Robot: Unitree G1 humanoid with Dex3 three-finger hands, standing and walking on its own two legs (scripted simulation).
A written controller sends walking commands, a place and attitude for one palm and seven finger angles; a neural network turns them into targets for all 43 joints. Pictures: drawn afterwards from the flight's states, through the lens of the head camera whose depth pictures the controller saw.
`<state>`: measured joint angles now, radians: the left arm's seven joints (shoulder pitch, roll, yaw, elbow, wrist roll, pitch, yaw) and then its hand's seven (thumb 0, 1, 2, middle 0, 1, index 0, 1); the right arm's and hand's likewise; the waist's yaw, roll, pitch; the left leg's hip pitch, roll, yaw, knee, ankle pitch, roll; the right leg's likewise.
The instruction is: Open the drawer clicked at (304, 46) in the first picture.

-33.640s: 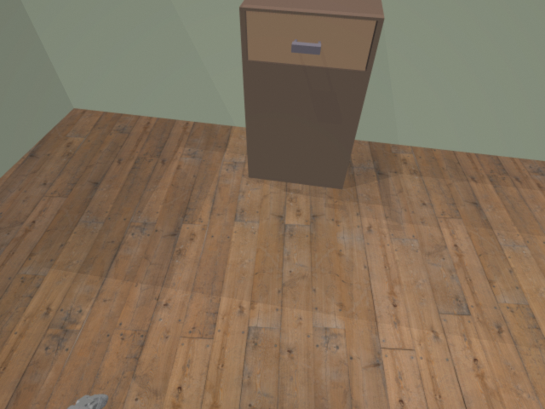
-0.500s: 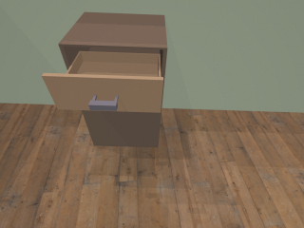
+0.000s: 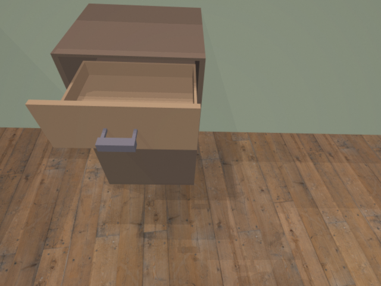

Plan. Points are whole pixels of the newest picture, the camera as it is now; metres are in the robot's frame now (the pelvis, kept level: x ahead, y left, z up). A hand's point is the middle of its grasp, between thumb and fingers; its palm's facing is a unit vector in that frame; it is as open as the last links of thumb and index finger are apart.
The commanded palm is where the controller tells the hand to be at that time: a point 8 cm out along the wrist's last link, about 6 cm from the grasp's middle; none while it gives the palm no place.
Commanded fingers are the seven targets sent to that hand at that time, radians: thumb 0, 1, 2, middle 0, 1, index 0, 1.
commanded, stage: come to a stop and stand still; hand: left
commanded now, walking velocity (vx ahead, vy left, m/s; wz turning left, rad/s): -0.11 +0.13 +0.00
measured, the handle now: (118, 138) +0.49 +0.23 -0.03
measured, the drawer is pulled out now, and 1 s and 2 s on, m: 0.24 0.24 0.24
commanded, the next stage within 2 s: look again from close up in 0.60 s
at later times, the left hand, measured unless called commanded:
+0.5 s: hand out of the picture -0.03 +0.22 -0.17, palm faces +0.09 -0.98 -0.16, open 7.4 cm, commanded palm none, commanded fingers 0.00 0.90 0.90 -0.20 -0.30 -0.20 -0.30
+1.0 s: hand out of the picture -0.05 +0.18 -0.17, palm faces +0.02 -0.98 -0.21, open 7.3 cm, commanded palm none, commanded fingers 0.00 0.90 0.90 -0.20 -0.30 -0.20 -0.30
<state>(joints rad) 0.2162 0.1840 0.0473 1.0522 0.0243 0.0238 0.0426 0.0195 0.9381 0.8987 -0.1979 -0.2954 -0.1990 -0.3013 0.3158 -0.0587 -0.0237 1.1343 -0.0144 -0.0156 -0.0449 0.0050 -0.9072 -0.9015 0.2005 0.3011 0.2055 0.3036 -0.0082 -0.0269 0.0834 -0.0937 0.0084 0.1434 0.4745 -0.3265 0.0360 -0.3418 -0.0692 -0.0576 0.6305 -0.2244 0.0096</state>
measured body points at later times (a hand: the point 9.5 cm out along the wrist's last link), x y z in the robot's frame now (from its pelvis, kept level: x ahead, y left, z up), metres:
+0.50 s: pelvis -0.05 +0.03 +0.01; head -0.06 +0.06 +0.46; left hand -0.04 +0.27 -0.16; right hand -0.04 -0.20 -0.13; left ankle -0.05 +0.13 -0.74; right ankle -0.04 -0.11 -0.68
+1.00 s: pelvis -0.05 +0.01 +0.00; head -0.05 -0.01 +0.45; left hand -0.05 +0.23 -0.16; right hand -0.07 -0.19 -0.17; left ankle -0.05 +0.13 -0.74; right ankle -0.05 -0.11 -0.74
